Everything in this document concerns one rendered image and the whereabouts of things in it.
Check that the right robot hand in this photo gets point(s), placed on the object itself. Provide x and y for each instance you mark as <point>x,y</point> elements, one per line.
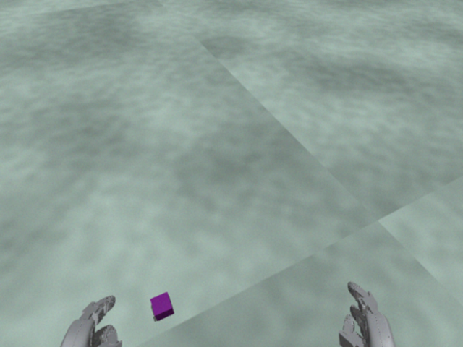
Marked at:
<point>374,326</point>

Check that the cube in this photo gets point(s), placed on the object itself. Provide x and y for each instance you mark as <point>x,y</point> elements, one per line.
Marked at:
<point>162,306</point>

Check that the left robot hand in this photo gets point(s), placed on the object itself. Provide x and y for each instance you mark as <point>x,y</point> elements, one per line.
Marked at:
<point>81,333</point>

